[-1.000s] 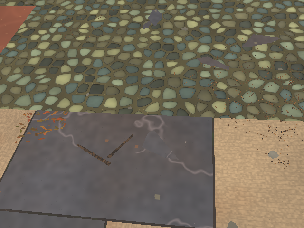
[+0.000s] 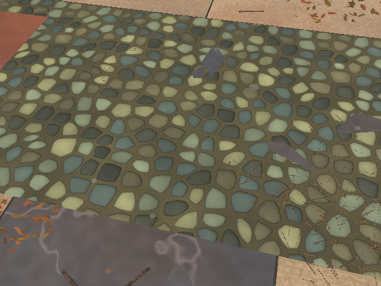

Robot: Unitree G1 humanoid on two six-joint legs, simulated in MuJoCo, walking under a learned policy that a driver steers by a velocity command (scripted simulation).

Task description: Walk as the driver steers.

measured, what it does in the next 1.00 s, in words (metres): walks ahead: left foot, then right foot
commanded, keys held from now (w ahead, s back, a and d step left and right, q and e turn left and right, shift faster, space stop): w+q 0.22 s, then w+e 0.38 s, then e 0.40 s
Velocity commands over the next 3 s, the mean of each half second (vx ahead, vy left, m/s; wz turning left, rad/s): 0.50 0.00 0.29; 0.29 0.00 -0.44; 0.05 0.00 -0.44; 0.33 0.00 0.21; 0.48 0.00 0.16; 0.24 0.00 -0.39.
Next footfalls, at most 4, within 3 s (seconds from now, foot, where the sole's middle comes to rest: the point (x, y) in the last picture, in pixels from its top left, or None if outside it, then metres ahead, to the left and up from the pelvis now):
0.22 left None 0.29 0.16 -0.78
0.78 right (215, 250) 0.61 -0.01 -0.78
1.24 left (157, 233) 0.67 0.21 -0.78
1.58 right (216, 272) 0.53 -0.01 -0.78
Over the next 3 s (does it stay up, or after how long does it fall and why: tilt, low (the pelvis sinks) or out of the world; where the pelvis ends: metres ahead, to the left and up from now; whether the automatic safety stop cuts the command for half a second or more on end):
stays up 1.21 0.04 -0.01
